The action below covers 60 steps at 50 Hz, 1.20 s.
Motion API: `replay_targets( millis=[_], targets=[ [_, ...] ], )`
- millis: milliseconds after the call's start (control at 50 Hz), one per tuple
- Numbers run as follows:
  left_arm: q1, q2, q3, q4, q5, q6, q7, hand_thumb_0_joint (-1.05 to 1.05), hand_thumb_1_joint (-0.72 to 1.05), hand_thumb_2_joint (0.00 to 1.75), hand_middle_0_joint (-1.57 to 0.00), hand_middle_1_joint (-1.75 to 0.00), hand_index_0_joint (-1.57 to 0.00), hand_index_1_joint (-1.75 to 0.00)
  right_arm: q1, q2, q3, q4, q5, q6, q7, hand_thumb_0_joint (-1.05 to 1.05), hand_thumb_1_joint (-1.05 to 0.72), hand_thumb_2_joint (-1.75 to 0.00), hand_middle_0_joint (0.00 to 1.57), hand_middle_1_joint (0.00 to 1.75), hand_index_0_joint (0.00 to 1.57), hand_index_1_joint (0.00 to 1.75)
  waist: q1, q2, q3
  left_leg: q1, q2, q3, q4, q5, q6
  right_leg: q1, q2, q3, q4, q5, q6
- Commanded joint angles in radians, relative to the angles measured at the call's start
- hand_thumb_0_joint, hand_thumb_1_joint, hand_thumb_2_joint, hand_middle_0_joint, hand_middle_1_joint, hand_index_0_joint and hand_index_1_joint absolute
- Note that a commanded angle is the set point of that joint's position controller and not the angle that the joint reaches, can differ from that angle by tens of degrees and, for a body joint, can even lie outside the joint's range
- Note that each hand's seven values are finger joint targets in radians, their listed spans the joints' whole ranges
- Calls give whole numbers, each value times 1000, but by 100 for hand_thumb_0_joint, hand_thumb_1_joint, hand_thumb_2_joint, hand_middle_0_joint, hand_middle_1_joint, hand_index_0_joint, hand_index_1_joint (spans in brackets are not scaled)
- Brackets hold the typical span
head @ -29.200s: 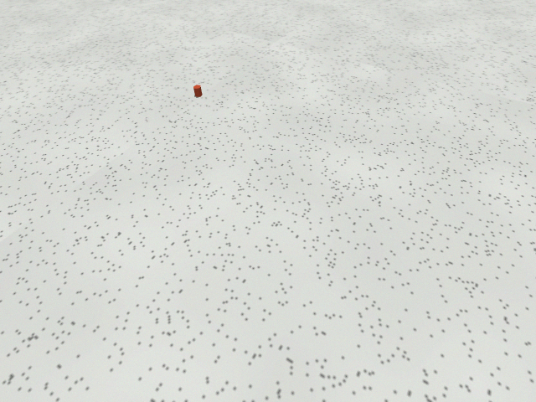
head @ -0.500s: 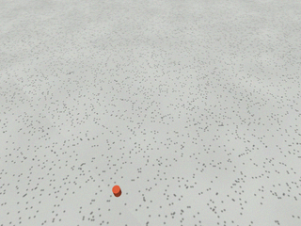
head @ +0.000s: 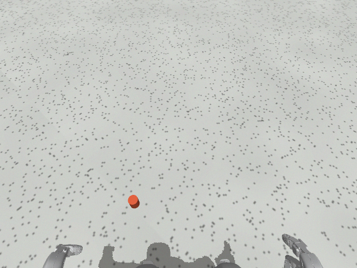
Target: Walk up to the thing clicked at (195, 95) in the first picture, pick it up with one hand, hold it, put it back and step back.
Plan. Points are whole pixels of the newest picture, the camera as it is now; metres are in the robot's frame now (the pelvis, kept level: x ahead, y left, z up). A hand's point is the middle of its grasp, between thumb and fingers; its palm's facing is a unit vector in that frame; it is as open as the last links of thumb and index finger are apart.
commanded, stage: rise first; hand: left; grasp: from above
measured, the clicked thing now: (133, 201) +0.49 +0.24 -0.69
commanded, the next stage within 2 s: none
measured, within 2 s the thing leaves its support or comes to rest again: neither
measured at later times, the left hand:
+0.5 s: hand out of the picture +0.14 +0.26 -0.18, palm faces -0.15 -0.87 -0.47, open 13.9 cm
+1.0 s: hand (95, 240) +0.25 +0.30 -0.35, palm faces -0.42 -0.48 -0.77, open 13.6 cm
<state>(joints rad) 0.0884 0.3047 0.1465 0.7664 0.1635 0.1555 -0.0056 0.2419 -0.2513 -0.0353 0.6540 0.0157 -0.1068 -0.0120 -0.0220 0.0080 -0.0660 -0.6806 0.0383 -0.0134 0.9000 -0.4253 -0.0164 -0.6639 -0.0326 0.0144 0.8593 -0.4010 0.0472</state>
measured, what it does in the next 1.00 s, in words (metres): lowers itself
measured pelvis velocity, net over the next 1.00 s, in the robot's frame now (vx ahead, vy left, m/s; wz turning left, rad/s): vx -0.05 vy -0.01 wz -0.01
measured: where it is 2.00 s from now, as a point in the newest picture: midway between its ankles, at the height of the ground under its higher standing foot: outside the picture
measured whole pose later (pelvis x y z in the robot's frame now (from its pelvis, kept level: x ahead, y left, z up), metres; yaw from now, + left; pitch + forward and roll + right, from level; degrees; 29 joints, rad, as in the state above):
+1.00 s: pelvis -0.05 -0.01 -0.22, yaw +0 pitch +33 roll -2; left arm -0.26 0.52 0.15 0.74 0.68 -0.10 0.07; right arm 0.08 -0.30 -0.05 0.64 0.00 -0.18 0.02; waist -0.04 0.02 -0.17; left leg -1.73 0.02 -0.07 1.84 -0.69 -0.04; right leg -1.71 -0.03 0.02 1.81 -0.68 0.05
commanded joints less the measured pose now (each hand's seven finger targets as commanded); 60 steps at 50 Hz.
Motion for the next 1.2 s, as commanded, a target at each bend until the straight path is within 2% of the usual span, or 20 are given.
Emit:
replay_targets(
  millis=[0, 100, 120, 240, 340, 400, 460, 500, 540, 580, 620, 660, 700, 780, 800, 840, 920, 1040, 1100, 1180],
  targets=[
    [-2, 223, 78, -257, 32, -22, 21, 0, -58, 100, -7, -109, -6, -110, -14, -145, -66, -142, -5, -65, -22, 0, -89, -90, 20, 30, 20, 30, 1, 45, -260, 91, -27, 18, -53, 237, 12, 48, 43, -49, -20, 184, -57],
    [97, 188, 49, -354, 46, 26, 13, 0, -57, 99, -7, -109, -6, -110, -19, -147, -65, -170, -11, -70, -30, 0, -90, -90, 20, 30, 20, 30, -10, 80, -260, 65, -14, -1, -16, 253, 3, -12, 45, -55, 39, 177, -62],
    [118, 200, 59, -387, 47, 37, 13, 0, -56, 97, -7, -110, -7, -110, -18, -143, -65, -174, -11, -72, -33, 0, -91, -90, 20, 30, 20, 30, 0, 81, -280, 61, -13, -3, -1, 274, 5, -11, 44, -57, 50, 191, -61],
    [181, 171, 35, -455, 55, 81, 13, 0, -52, 95, -7, -109, -8, -108, -24, -133, -57, -212, -15, -82, -35, 0, -90, -90, 20, 30, 20, 30, -23, 62, -296, -4, -10, -12, 71, 302, 9, -62, 45, -64, 110, 207, -61],
    [230, 184, 55, -506, 66, 99, 20, 0, -49, 92, -7, -109, -8, -107, -27, -130, -56, -234, -16, -89, -34, 0, -88, -90, 20, 30, 20, 30, -8, 63, -322, -47, -12, -13, 122, 329, 10, -94, 44, -65, 159, 222, -62],
    [240, 185, 54, -516, 78, 101, 20, 0, -49, 92, -8, -107, -9, -106, -32, -123, -53, -249, -16, -92, -34, 0, -88, -89, 20, 30, 20, 30, -9, 55, -308, -98, -18, -11, 142, 260, 13, -126, 42, -62, 168, 182, -62],
    [281, 192, 64, -539, 86, 103, 20, 0, -49, 91, -8, -108, -10, -106, -30, -122, -54, -254, -15, -93, -34, 0, -89, -90, 20, 30, 20, 30, -2, 53, -345, -108, -22, -5, 171, 280, 14, -124, 42, -59, 193, 204, -63],
    [258, 204, 69, -558, 101, 100, 25, 0, -48, 91, -10, -105, -11, -104, -35, -123, -56, -262, -15, -96, -31, 0, -88, -89, 20, 30, 20, 30, -3, 69, -336, -135, -24, -10, 182, 234, 15, -165, 44, -59, 207, 166, -63],
    [195, 206, 56, -541, 115, 85, 24, 0, -47, 90, -11, -105, -12, -104, -43, -126, -53, -258, -15, -103, -34, 0, -88, -90, 20, 30, 20, 30, -26, 57, -305, -177, -23, -10, 198, 164, 17, -214, 44, -56, 217, 111, -63],
    [110, 227, 49, -494, 145, 51, 26, 0, -47, 89, -12, -104, -13, -103, -51, -129, -50, -241, -15, -114, -35, 0, -89, -90, 20, 30, 20, 30, -40, 56, -281, -239, -23, -10, 243, 104, 22, -290, 42, -53, 256, 64, -63],
    [17, 267, 67, -415, 186, 3, 27, 0, -48, 89, -11, -104, -12, -103, -65, -139, -53, -226, -19, -126, -30, 0, -89, -90, 20, 30, 20, 30, -40, 50, -260, -329, -22, -17, 302, 36, 23, -387, 40, -48, 323, -1, -64],
    [-58, 289, 68, -361, 228, -63, 33, 0, -48, 90, -10, -105, -11, -104, -71, -146, -59, -205, -23, -140, -24, 0, -88, -89, 20, 30, 20, 30, -38, 58, -297, -391, -28, -10, 369, -6, 25, -458, 37, -39, 388, -35, -64],
    [-89, 273, 37, -347, 271, -129, 33, 0, -47, 89, -12, -105, -13, -104, -73, -152, -64, -189, -22, -151, -13, 0, -89, -90, 20, 30, 20, 30, -35, 76, -370, -428, -31, -9, 425, -8, 23, -510, 34, -30, 458, -32, -66],
    [-183, 361, 65, -303, 366, -217, 49, 0, -45, 88, -19, -100, -19, -100, -80, -187, -75, -156, -18, -151, -1, 0, -91, -90, 20, 30, 20, 30, -19, 113, -494, -491, -29, -32, 521, 19, 13, -634, 33, -36, 604, -12, -71],
    [-208, 372, 68, -281, 389, -231, 55, 0, -46, 88, -19, -100, -19, -100, -84, -194, -77, -148, -17, -147, 2, 0, -92, -91, 20, 30, 20, 30, -17, 126, -513, -498, -27, -42, 538, 26, 8, -677, 33, -40, 638, -14, -75],
    [-267, 441, 102, -245, 445, -252, 76, 0, -48, 91, -17, -102, -17, -102, -83, -206, -82, -131, -14, -132, 7, 0, -92, -91, 20, 30, 20, 30, -3, 148, -562, -536, -29, -36, 599, 53, 9, -733, 33, -41, 691, 3, -76],
    [-420, 479, 114, -132, 531, -269, 111, 0, -51, 94, -12, -108, -13, -107, -59, -218, -89, -94, -14, -102, 22, 0, -92, -91, 20, 30, 20, 30, -1, 123, -626, -621, -33, -35, 701, 81, 12, -810, 32, -55, 776, 19, -76],
    [-705, 585, 101, -17, 640, -322, 120, 0, -48, 91, -19, -103, -20, -102, -2, -225, -93, -39, -32, -66, 39, 0, -94, -91, 20, 30, 20, 30, -34, 47, -743, -791, -41, 1, 888, 36, 38, -815, 31, -52, 852, 13, -60],
    [-796, 647, 105, 96, 704, -360, 107, 0, -45, 90, -21, -99, -21, -99, 18, -223, -83, -18, -40, -44, 46, 0, -92, -91, 20, 30, 20, 30, -42, -25, -728, -937, -46, 16, 961, -34, 52, -810, 35, -45, 874, -31, -50],
    [-909, 689, 94, 155, 778, -414, 111, 0, -40, 90, -19, -97, -20, -96, 36, -237, -75, -5, -51, -18, 58, 0, -89, -90, 20, 30, 20, 30, -49, 53, -729, -932, -44, 4, 992, -77, 42, -928, 41, -74, 937, -105, -62]
  ],
)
